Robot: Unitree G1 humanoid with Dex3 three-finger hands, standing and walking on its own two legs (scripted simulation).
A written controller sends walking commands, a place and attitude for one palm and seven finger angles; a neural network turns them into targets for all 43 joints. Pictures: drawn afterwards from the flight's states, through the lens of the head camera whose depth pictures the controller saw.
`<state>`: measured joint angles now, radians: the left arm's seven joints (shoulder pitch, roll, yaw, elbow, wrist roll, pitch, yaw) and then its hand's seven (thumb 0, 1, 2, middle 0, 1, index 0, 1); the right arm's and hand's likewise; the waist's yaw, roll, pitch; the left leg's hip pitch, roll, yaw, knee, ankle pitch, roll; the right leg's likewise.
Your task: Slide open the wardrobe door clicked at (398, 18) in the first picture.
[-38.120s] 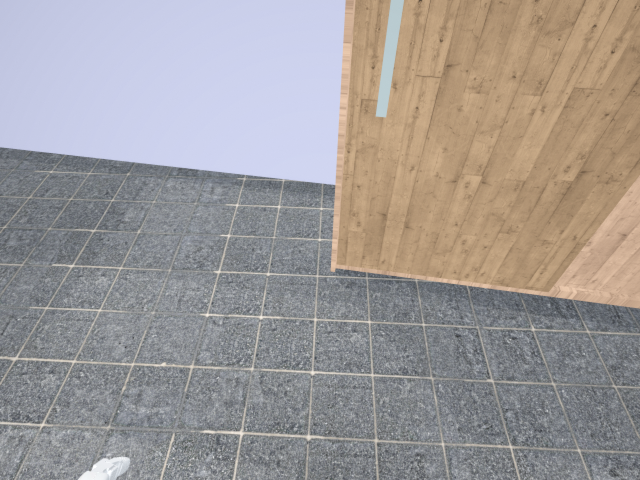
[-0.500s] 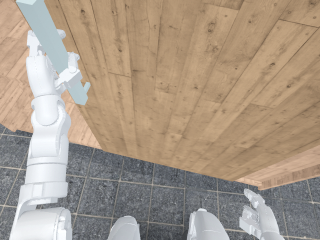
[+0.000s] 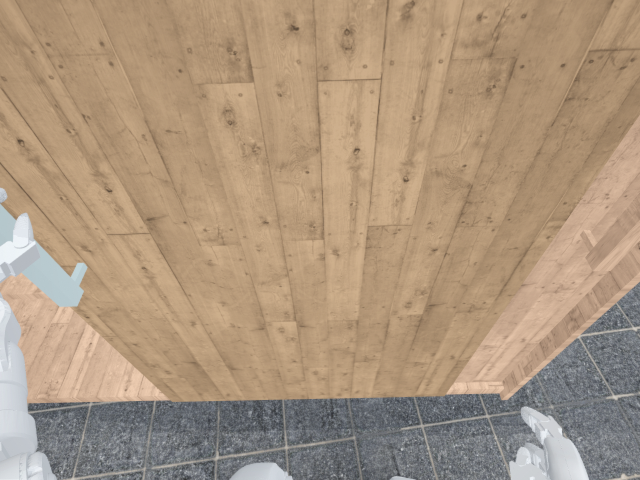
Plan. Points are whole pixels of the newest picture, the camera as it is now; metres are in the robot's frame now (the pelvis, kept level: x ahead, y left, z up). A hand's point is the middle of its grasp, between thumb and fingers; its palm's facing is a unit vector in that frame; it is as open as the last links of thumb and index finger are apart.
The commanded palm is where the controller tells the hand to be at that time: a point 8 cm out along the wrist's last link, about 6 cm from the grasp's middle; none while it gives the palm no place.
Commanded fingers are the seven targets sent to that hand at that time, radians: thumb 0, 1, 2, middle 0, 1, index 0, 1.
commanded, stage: stop walking and hold the door there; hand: left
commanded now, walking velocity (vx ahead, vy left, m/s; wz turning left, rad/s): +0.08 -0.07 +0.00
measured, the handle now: (18, 224) +0.38 +0.39 +0.12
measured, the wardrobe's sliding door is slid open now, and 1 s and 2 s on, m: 0.60 0.60 0.60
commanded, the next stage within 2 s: none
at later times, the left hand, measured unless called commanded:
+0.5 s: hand (19, 245) +0.34 +0.36 +0.13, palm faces +0.54 -0.81 -0.24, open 6.6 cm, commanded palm +0.30 +0.39 +0.11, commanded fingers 0.00 0.90 0.90 -0.45 -1.40 -0.45 -1.40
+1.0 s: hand (16, 245) +0.34 +0.36 +0.13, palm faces +0.47 -0.84 -0.27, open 6.2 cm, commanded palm +0.30 +0.41 +0.11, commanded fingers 0.00 0.90 0.90 -0.45 -1.40 -0.45 -1.40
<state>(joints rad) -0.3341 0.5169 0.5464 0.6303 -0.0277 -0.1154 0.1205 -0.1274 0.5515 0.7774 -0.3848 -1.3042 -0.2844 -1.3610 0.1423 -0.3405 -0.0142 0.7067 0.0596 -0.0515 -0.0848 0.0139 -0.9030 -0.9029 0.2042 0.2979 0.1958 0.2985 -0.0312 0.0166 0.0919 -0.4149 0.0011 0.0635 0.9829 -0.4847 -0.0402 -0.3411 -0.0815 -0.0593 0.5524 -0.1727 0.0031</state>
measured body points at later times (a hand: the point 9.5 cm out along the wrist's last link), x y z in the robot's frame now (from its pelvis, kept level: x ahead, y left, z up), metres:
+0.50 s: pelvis -0.05 +0.02 +0.00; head -0.06 +0.03 +0.45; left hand +0.31 +0.40 +0.15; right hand +0.02 -0.24 -0.11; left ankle +0.01 +0.12 -0.73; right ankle -0.06 -0.10 -0.73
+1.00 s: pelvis -0.06 +0.05 +0.00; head -0.06 +0.03 +0.45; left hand +0.31 +0.40 +0.15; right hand +0.00 -0.26 -0.12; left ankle -0.02 +0.15 -0.72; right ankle -0.06 -0.10 -0.73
